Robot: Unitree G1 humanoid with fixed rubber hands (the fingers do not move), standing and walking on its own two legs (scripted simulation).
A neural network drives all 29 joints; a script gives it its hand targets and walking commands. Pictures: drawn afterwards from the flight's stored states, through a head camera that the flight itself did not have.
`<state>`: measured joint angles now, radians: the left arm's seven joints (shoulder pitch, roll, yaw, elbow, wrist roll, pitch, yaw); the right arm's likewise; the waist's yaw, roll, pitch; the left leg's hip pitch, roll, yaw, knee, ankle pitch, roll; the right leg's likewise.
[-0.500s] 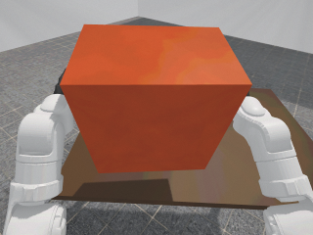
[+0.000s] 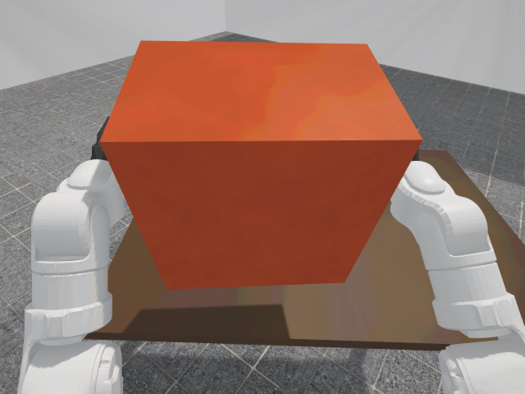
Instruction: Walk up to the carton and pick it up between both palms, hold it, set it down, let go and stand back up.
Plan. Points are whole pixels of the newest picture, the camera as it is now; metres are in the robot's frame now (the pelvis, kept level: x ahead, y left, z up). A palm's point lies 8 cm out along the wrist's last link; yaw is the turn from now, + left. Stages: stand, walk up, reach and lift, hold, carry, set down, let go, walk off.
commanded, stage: hold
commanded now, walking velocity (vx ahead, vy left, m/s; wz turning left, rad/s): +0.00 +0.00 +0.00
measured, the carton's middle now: (257, 178) +0.37 +0.02 +0.21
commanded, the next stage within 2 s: none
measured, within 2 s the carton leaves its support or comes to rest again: neither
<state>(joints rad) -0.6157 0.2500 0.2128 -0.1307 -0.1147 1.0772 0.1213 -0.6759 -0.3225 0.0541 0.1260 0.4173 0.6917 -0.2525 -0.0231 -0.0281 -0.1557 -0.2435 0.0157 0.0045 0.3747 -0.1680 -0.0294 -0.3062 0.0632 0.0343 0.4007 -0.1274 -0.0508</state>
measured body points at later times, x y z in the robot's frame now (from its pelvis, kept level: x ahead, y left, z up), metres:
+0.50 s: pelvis -0.01 +0.00 +0.00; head -0.09 +0.01 +0.44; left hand +0.37 +0.19 +0.25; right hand +0.37 -0.19 +0.29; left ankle +0.02 +0.14 -0.74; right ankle +0.05 -0.08 -0.74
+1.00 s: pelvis -0.01 +0.00 +0.00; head -0.08 +0.01 +0.44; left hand +0.38 +0.19 +0.27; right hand +0.38 -0.18 +0.29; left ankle +0.02 +0.14 -0.74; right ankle +0.05 -0.08 -0.74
